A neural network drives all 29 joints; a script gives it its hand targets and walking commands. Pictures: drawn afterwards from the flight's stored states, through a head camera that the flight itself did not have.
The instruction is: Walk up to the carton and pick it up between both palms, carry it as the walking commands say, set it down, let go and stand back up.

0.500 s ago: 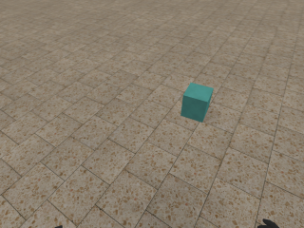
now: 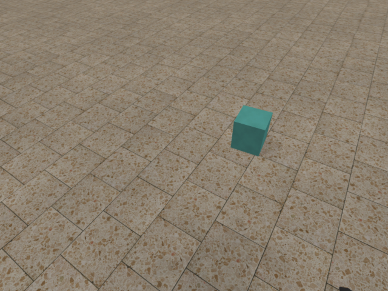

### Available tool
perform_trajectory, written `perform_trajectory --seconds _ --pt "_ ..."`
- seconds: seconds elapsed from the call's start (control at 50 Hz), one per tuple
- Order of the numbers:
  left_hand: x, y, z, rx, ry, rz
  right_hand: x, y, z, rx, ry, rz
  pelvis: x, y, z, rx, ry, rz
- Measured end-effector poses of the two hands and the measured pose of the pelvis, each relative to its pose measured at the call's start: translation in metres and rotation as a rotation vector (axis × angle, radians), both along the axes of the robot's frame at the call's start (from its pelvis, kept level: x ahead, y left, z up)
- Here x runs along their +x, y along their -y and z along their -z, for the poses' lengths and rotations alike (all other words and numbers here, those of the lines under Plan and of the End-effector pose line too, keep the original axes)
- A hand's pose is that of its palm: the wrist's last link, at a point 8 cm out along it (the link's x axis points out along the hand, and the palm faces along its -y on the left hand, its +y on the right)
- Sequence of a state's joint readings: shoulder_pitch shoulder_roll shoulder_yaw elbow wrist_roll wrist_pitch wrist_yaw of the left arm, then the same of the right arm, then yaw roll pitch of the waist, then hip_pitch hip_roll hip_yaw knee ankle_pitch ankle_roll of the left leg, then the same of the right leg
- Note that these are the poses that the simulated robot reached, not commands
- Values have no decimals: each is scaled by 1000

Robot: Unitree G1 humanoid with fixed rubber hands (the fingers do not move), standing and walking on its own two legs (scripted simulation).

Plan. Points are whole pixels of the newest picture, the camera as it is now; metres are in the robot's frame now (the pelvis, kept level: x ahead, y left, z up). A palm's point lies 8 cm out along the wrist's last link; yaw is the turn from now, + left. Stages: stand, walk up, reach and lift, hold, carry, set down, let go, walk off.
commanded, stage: stand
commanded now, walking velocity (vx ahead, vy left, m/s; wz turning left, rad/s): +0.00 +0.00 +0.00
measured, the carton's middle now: (250, 130) +1.28 -0.39 -0.66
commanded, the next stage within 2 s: walk up in 0.26 s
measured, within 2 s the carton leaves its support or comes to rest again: neither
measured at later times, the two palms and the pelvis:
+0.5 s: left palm out of the picture +0.11 +0.30 -0.10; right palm out of the picture +0.09 -0.32 -0.10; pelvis +0.01 +0.00 +0.00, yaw -1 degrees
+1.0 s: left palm out of the picture +0.15 +0.16 -0.12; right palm (349, 254) +0.25 -0.35 -0.13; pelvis +0.17 -0.10 +0.00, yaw -11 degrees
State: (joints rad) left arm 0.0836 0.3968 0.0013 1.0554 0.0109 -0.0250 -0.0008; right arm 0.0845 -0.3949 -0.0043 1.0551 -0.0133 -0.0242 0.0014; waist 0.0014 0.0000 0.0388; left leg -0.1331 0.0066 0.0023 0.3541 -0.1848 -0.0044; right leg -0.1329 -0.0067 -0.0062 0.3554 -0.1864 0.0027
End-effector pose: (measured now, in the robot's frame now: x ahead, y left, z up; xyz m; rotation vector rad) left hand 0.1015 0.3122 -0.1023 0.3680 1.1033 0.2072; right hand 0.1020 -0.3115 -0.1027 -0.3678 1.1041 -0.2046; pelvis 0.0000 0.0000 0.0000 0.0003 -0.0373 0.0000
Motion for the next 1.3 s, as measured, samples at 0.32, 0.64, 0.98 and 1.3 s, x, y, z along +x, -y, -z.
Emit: perform_trajectory --seconds 0.32,0.64,0.98,1.3 --pt "4 -1 -1 2 -5 -5 4 1 0 -3 -6 4 4 0 -1 0 -2 -1" --pt "54 68 5 -119 -37 106 -62 30 11 15 -111 174 30 34 -1 -16 -38 99" --pt "47 151 12 -95 -271 -15 130 44 31 239 40 124 159 96 -1 26 -23 190" --pt "290 126 60 -138 -260 89 274 31 30 115 -1 241 346 73 19 -1 -39 237"
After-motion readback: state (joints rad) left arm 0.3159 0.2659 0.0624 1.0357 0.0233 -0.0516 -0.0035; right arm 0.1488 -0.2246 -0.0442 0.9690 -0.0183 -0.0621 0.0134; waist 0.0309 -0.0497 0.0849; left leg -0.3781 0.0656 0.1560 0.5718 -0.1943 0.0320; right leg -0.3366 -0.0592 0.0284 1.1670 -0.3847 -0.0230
